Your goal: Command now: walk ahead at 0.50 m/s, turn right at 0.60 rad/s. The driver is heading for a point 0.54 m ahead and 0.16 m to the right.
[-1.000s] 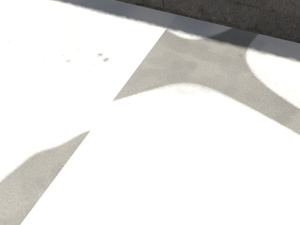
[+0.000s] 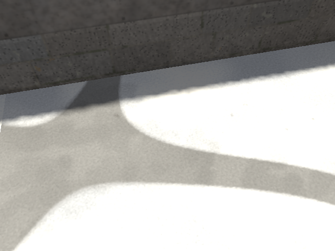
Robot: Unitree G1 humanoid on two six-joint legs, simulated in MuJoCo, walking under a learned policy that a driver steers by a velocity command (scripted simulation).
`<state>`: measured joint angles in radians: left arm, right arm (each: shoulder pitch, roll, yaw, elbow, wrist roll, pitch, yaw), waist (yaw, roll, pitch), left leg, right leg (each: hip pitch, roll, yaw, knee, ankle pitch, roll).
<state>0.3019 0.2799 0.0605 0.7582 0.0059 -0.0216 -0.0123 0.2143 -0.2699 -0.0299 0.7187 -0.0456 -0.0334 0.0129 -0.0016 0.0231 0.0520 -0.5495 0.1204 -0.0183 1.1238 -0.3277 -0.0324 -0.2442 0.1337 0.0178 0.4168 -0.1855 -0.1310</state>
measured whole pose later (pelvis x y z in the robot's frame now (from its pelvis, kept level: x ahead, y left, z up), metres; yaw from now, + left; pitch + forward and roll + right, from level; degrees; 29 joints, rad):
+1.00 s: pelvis +0.47 -0.08 +0.00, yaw -29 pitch +0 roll +1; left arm 0.16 0.21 0.01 0.78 0.01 -0.03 0.01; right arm 0.25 -0.24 -0.02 0.83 -0.02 0.00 -0.01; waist -0.03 0.02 0.09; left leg -0.42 0.06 0.01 1.07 -0.44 -0.01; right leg -0.33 0.07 -0.04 0.44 -0.11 -0.10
